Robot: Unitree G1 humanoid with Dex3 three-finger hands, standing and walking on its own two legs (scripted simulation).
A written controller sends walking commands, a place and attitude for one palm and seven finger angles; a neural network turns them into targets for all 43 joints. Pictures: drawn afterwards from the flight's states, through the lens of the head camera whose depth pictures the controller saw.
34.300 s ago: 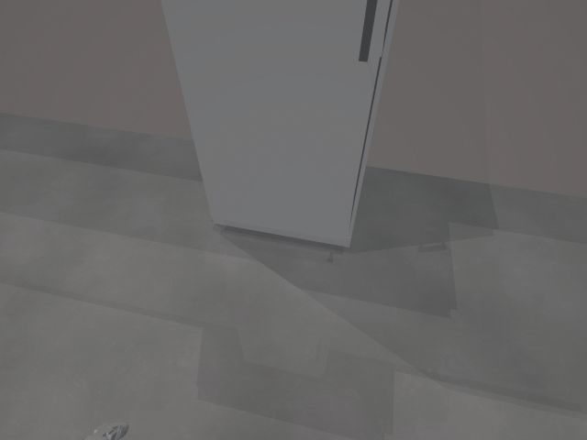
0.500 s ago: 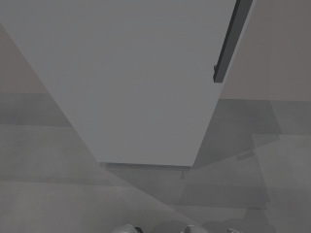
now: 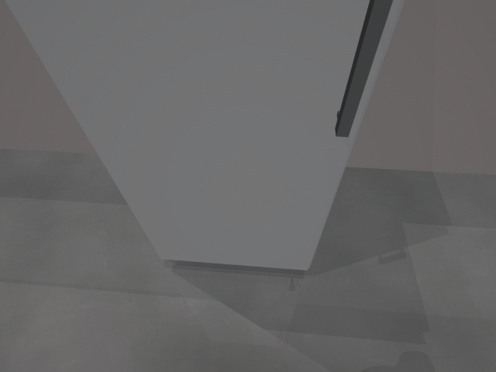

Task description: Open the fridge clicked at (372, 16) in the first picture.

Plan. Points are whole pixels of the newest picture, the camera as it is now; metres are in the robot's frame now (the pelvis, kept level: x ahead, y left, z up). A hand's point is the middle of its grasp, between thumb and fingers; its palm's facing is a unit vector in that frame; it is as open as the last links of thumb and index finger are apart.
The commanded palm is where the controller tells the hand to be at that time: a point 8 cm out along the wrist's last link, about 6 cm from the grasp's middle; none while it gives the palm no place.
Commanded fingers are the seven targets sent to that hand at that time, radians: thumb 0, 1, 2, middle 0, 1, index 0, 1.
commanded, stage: come to a stop and stand still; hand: right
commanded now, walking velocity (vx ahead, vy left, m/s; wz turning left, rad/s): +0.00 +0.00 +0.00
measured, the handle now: (358, 63) +0.54 -0.13 +0.21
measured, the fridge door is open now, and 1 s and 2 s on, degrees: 0 0 0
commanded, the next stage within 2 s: look again from close up in 1.10 s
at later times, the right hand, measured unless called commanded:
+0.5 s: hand out of the picture +0.00 -0.13 -0.18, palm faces +0.04 +0.98 -0.19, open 7.3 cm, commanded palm none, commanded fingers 0.00 -0.90 -0.90 0.20 0.30 0.20 0.30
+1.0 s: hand out of the picture +0.01 -0.17 -0.19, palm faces +0.02 +0.98 -0.22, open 7.4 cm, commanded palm none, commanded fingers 0.00 -0.90 -0.90 0.20 0.30 0.20 0.30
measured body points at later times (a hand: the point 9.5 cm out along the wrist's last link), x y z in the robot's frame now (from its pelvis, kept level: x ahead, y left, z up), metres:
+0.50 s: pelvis +0.00 +0.04 +0.00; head +0.01 +0.05 +0.45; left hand -0.03 +0.25 -0.17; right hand +0.00 -0.18 -0.16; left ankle -0.04 +0.16 -0.75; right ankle +0.03 -0.10 -0.75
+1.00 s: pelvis +0.00 +0.01 -0.01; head +0.00 +0.01 +0.44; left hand +0.05 +0.24 -0.16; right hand +0.01 -0.22 -0.17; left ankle -0.04 +0.16 -0.75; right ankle +0.03 -0.10 -0.75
